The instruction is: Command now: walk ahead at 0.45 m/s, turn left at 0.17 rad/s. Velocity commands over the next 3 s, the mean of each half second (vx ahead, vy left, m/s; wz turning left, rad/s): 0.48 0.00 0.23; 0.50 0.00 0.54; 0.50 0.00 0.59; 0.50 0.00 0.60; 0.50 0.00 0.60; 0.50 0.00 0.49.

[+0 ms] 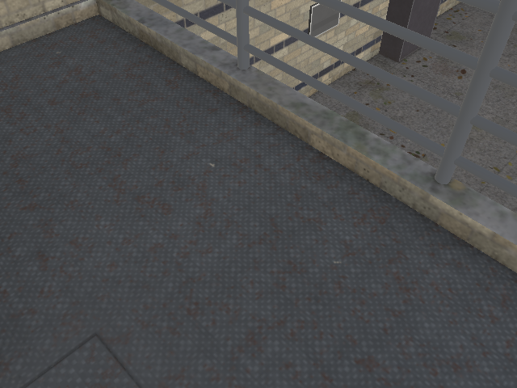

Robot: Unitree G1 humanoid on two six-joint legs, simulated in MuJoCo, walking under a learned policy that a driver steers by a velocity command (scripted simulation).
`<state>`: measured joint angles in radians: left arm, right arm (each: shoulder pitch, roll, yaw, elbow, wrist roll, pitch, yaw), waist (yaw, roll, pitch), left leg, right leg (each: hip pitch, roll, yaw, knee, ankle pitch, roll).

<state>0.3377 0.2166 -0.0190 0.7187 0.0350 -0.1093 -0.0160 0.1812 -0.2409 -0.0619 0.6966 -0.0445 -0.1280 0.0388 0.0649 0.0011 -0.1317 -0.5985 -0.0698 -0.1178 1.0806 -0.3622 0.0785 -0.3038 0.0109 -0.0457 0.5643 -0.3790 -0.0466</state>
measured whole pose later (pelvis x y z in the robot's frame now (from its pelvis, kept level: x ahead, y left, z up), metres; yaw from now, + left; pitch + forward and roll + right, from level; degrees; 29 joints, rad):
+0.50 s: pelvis +0.26 +0.04 +0.00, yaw +8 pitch +4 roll +0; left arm 0.26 0.27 0.03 0.75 0.01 -0.12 0.02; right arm 0.29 -0.25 -0.06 0.74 0.00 -0.06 0.02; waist -0.01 -0.01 -0.01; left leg -0.40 -0.09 0.02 0.51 -0.17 0.09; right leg -0.55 -0.07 0.04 1.25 -0.30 0.00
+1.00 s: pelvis +0.53 +0.03 +0.01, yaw +25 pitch +3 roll -1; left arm 0.32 0.23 0.06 0.78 0.02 -0.09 0.01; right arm 0.21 -0.29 -0.09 0.64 0.02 -0.01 0.00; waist 0.05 0.06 -0.02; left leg -0.68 0.02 -0.07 1.24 -0.27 0.01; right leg -0.24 -0.01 -0.10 0.42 -0.24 -0.02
